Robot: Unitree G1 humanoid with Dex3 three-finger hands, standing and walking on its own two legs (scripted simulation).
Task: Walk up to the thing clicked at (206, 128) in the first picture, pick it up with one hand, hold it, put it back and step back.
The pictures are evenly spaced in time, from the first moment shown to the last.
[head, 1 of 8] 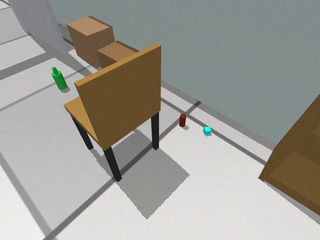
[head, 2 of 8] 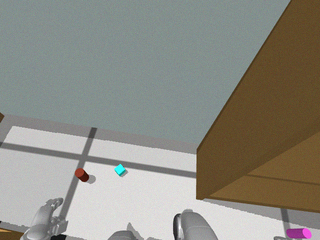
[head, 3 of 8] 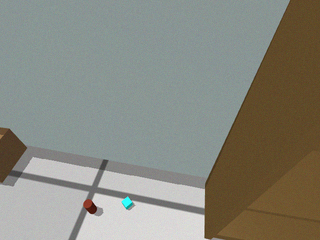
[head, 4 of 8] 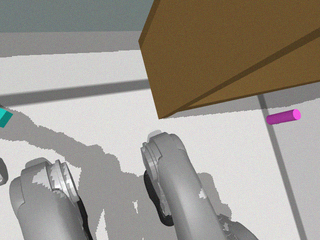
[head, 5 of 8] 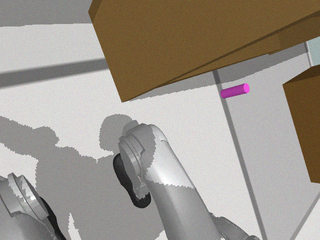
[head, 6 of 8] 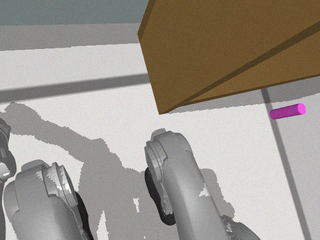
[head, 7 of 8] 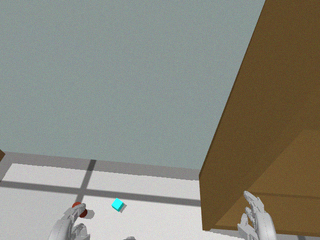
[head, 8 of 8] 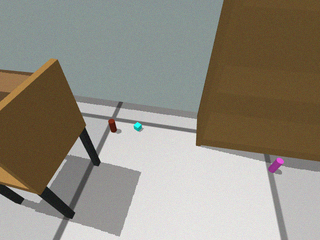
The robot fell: no
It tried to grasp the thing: yes
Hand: left
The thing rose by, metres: 0.65
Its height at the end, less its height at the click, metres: +0.00
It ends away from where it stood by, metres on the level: 0.02
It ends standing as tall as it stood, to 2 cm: yes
